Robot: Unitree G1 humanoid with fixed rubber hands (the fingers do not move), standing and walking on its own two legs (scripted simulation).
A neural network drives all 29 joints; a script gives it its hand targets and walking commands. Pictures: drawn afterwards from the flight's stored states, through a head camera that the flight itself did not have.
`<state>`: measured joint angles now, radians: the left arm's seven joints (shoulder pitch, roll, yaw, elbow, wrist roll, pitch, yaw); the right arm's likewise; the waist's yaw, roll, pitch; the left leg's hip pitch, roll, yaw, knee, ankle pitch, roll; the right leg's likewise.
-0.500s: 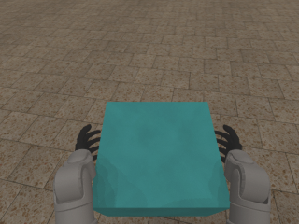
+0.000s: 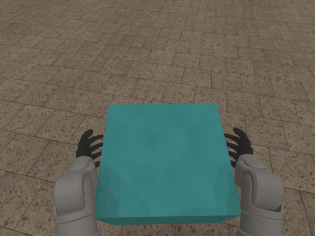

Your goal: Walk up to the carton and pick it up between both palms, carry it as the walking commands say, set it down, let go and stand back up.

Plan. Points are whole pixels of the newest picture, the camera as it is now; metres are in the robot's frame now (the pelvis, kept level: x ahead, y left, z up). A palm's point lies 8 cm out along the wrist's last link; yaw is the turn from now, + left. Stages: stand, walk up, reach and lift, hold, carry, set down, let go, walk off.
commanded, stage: carry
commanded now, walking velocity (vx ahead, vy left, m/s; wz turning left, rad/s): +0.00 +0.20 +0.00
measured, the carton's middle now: (163, 164) +0.29 +0.01 +0.01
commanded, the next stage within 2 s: none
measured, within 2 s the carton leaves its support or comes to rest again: neither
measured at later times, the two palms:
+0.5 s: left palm (9, 185) +0.20 +0.34 +0.07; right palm (177, 180) +0.22 -0.02 +0.08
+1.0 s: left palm out of the picture +0.18 +0.36 +0.09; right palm (166, 202) +0.17 +0.01 +0.09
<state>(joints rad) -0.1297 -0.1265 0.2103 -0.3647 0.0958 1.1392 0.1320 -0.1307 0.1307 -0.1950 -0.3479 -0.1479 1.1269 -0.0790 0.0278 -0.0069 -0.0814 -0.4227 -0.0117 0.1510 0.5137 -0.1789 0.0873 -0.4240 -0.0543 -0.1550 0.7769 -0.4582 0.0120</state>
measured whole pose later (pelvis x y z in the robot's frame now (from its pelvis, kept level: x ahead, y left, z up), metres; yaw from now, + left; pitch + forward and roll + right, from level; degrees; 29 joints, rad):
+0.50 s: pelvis -0.05 +0.15 +0.00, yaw +0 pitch +4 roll -1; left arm -0.13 -0.11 0.21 -0.35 0.10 1.15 0.13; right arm -0.12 0.13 -0.19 -0.33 -0.13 1.14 -0.10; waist 0.03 -0.03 -0.06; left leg -0.38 0.03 0.12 0.51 -0.20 0.05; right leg -0.47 -0.10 -0.09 0.93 -0.51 0.06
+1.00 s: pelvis -0.08 +0.19 +0.01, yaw -1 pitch +3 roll -1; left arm -0.14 -0.12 0.20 -0.29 0.12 1.15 0.12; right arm -0.12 0.13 -0.21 -0.30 -0.13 1.14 -0.11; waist 0.01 0.00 -0.13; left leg -0.37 -0.02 0.18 0.41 -0.11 0.10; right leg -0.30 -0.06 -0.10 0.49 -0.24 0.02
